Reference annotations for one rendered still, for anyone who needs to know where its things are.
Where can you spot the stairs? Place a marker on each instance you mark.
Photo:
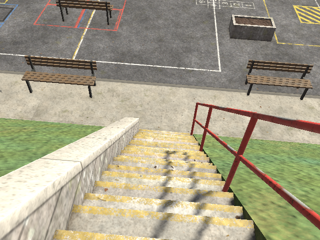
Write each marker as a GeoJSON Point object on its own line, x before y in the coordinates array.
{"type": "Point", "coordinates": [160, 187]}

